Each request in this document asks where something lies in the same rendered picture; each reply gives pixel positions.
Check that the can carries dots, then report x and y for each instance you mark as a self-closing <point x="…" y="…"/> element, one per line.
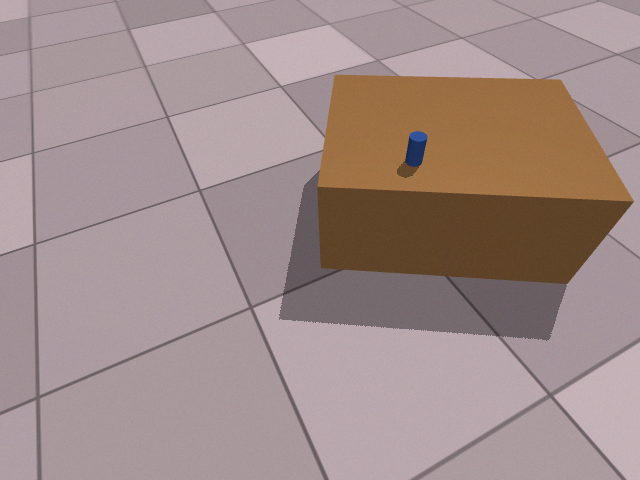
<point x="416" y="148"/>

